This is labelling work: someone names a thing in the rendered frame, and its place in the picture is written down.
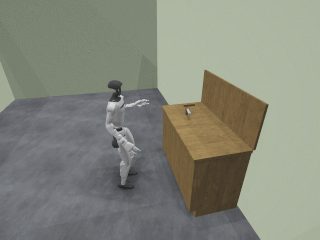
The robot left hand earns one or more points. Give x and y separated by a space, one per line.
140 104

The robot right hand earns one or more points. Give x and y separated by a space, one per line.
128 146

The robot left forearm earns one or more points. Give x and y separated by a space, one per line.
129 106

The humanoid robot head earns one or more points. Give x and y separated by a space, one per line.
115 84

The counter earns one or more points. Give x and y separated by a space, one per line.
209 151

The robot right forearm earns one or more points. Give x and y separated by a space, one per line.
116 134

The right robot upper arm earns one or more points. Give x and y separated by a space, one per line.
111 109

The right robot shin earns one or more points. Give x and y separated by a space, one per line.
124 170

